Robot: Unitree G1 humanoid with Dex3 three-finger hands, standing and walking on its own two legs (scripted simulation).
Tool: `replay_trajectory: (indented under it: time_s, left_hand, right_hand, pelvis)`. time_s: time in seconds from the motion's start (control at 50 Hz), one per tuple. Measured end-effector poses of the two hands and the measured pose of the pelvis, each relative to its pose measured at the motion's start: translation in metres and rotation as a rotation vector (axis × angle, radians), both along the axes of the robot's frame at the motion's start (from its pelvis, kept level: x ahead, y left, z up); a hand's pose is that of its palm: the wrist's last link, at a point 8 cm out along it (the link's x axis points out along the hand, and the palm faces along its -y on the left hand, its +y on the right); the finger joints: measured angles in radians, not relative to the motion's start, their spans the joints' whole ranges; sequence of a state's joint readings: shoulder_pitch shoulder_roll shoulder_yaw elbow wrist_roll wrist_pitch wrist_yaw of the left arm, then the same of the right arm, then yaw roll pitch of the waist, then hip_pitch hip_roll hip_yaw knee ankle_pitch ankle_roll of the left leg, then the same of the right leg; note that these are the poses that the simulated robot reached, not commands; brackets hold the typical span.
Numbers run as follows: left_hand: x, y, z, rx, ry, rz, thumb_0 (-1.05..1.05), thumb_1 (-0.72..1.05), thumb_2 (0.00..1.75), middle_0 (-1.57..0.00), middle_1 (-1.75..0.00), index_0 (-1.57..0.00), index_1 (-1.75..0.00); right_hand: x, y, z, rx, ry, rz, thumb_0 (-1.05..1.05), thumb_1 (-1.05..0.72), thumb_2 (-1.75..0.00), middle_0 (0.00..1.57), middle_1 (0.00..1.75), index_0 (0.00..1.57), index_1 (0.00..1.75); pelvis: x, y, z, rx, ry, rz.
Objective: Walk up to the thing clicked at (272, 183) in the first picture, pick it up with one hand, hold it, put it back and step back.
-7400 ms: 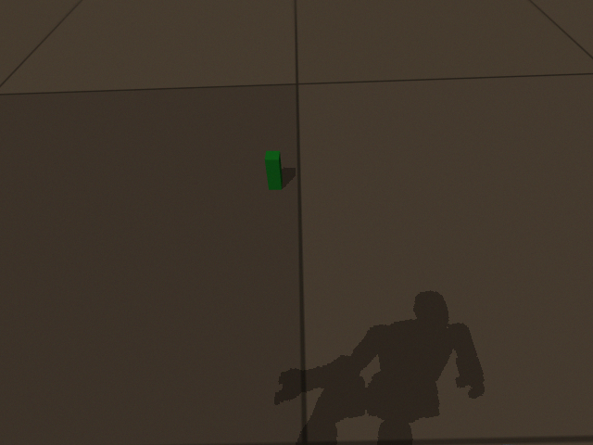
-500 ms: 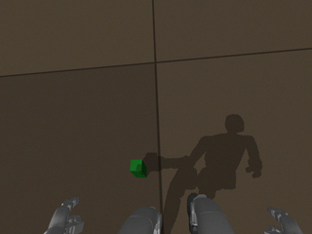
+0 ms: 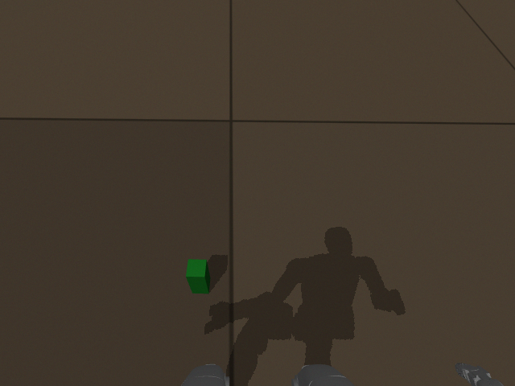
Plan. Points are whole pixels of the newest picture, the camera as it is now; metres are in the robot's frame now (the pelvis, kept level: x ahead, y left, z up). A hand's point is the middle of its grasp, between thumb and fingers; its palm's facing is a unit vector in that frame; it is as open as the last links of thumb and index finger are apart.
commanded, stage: walk up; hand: left
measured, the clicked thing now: (199, 277) +0.48 +0.21 -0.66
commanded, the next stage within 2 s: none
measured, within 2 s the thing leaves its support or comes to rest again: neither
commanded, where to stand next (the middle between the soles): +0.16 -0.01 m, yaw +0 degrees
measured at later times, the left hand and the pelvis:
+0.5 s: hand out of the picture +0.07 +0.26 -0.14, palm faces -0.05 -0.93 -0.37, open 7.4 cm; pelvis -0.02 -0.01 +0.01, yaw -2 degrees
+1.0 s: hand out of the picture +0.10 +0.24 -0.14, palm faces -0.07 -0.93 -0.35, open 7.4 cm; pelvis +0.00 -0.01 +0.01, yaw -3 degrees
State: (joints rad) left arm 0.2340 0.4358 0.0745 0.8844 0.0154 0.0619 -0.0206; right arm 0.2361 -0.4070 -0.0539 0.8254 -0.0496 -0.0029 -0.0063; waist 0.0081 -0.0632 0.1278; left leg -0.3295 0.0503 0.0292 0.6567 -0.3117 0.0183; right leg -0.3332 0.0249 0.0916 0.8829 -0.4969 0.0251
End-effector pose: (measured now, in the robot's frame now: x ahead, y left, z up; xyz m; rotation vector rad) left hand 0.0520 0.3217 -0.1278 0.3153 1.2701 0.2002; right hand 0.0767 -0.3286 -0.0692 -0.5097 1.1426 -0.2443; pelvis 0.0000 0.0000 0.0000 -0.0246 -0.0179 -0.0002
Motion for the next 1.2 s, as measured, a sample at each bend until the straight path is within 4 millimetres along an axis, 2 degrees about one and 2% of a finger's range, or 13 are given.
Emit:
replay_trajectory:
  time_s: [0.08, 0.18, 0.24, 0.32, 0.38, 0.56, 0.76, 0.9, 1.04, 1.12, 1.2]
  left_hand:
    - [-0.028, -0.008, 0.003, 0.041, 0.032, -0.008, 0.01, 0.91, 0.9, -0.2, -0.3, -0.2, -0.3]
    - [-0.04, -0.018, 0.019, 0.044, -0.016, -0.017, 0.01, 0.91, 0.9, -0.21, -0.3, -0.2, -0.3]
    - [-0.034, -0.015, 0.023, 0.045, -0.05, -0.021, 0.01, 0.91, 0.9, -0.21, -0.3, -0.2, -0.3]
    - [-0.014, -0.013, 0.026, 0.036, -0.098, -0.039, 0.01, 0.91, 0.9, -0.21, -0.3, -0.2, -0.3]
    - [-0.001, -0.014, 0.028, 0.033, -0.128, -0.056, 0.01, 0.91, 0.9, -0.21, -0.3, -0.2, -0.3]
    - [0.016, -0.027, 0.028, 0.015, -0.116, -0.082, 0.01, 0.91, 0.9, -0.21, -0.3, -0.2, -0.3]
    - [0.036, -0.035, 0.027, 0.005, -0.114, -0.082, 0.01, 0.91, 0.9, -0.21, -0.3, -0.2, -0.3]
    - [0.041, -0.036, 0.027, 0.006, -0.113, -0.084, 0.01, 0.91, 0.9, -0.21, -0.3, -0.2, -0.3]
    - [0.04, -0.033, 0.029, 0.008, -0.1, -0.081, 0.01, 0.91, 0.9, -0.21, -0.3, -0.2, -0.3]
    - [0.036, -0.024, 0.028, 0.015, -0.104, -0.083, 0.0, 0.91, 0.9, -0.21, -0.3, -0.2, -0.3]
    - [0.026, -0.004, 0.026, 0.026, -0.074, -0.06, 0.0, 0.91, 0.9, -0.21, -0.3, -0.2, -0.3]
  right_hand:
    - [-0.003, -0.01, -0.018, 0.038, -0.04, -0.004, 0.01, -0.9, -0.9, 0.21, 0.3, 0.2, 0.3]
    - [-0.01, 0.005, -0.033, 0.127, -0.048, -0.028, 0.01, -0.9, -0.9, 0.2, 0.3, 0.2, 0.3]
    - [-0.014, 0.017, -0.041, 0.166, -0.061, -0.029, 0.01, -0.9, -0.9, 0.21, 0.3, 0.2, 0.3]
    - [-0.026, 0.034, -0.044, 0.199, -0.052, -0.037, 0.01, -0.9, -0.9, 0.21, 0.3, 0.2, 0.3]
    - [-0.034, 0.038, -0.042, 0.215, -0.028, -0.044, 0.01, -0.9, -0.9, 0.21, 0.3, 0.2, 0.3]
    - [-0.038, 0.019, -0.035, 0.184, 0.005, -0.085, 0.01, -0.9, -0.9, 0.21, 0.3, 0.2, 0.3]
    - [-0.018, 0.008, -0.028, 0.158, -0.007, -0.099, 0.01, -0.9, -0.9, 0.21, 0.3, 0.2, 0.3]
    - [-0.005, 0.011, -0.027, 0.171, -0.031, -0.102, 0.01, -0.9, -0.9, 0.21, 0.3, 0.2, 0.3]
    - [-0.004, 0.017, -0.029, 0.188, -0.022, -0.104, 0.01, -0.9, -0.9, 0.21, 0.3, 0.2, 0.3]
    - [-0.007, 0.015, -0.033, 0.19, -0.012, -0.106, 0.01, -0.9, -0.9, 0.21, 0.3, 0.2, 0.3]
    - [-0.003, 0.018, -0.035, 0.162, 0.029, -0.101, 0.01, -0.9, -0.9, 0.21, 0.3, 0.2, 0.3]
  pelvis:
    - [-0.011, -0.008, -0.007, -0.028, -0.032, -0.011]
    - [-0.016, -0.007, -0.002, 0.001, -0.043, -0.027]
    - [-0.018, -0.002, -0.003, 0.007, -0.044, -0.007]
    - [-0.021, 0.002, 0.0, 0.033, -0.044, -0.019]
    - [-0.022, -0.002, 0.003, 0.027, -0.037, -0.025]
    - [-0.012, -0.007, 0.009, 0.022, -0.022, -0.027]
    - [-0.006, -0.01, 0.011, 0.024, -0.027, -0.033]
    - [-0.004, -0.011, 0.012, 0.022, -0.036, -0.038]
    - [-0.003, -0.008, 0.014, 0.022, -0.037, -0.045]
    - [0.006, -0.004, 0.009, 0.02, -0.037, -0.045]
    - [0.021, 0.012, 0.007, 0.003, -0.03, -0.037]
